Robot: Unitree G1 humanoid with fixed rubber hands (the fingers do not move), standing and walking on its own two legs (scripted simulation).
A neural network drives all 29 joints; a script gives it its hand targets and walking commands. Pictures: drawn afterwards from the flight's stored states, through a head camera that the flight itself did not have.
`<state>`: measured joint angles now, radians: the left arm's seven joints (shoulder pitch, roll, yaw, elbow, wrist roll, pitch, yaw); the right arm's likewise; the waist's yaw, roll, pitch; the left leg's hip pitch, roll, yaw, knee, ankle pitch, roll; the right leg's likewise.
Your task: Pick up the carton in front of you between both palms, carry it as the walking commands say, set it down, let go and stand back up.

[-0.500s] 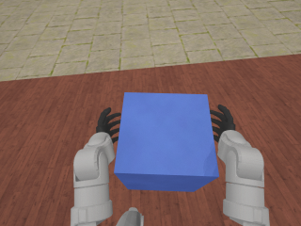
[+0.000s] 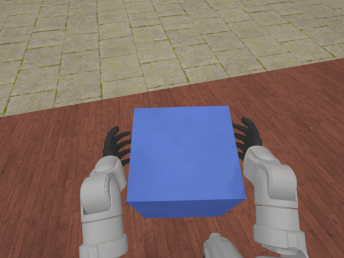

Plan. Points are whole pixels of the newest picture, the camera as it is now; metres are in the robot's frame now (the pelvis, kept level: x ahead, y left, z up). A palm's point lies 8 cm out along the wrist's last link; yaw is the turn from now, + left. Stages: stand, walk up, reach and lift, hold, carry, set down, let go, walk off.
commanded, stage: carry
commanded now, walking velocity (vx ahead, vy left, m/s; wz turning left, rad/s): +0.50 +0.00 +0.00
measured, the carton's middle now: (181, 168) +0.33 -0.02 +0.00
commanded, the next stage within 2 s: none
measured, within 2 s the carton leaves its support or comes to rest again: neither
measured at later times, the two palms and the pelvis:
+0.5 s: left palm (121, 87) +0.62 +0.14 +0.03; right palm (211, 77) +0.65 -0.16 +0.03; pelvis +0.32 -0.03 -0.05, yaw +1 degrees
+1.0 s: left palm (124, 50) +0.95 +0.17 -0.03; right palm (191, 45) +0.94 -0.14 -0.02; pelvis +0.63 +0.03 -0.11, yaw +0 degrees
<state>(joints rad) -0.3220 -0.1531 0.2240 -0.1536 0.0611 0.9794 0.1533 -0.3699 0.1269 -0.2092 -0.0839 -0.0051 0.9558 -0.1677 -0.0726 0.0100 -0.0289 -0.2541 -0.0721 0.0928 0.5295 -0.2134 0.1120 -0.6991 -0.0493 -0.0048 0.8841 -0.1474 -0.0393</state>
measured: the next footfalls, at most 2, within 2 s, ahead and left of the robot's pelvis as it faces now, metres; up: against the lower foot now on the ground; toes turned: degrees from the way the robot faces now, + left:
right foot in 0.20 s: +0.29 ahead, -0.07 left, -0.05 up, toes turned -2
left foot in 0.70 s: +0.61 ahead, +0.07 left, -0.10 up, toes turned +3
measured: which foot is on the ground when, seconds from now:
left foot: down 0.00-0.20, up 0.22-0.68, down 0.70-1.00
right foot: up 0.00-0.18, down 0.20-0.68, up 0.70-1.00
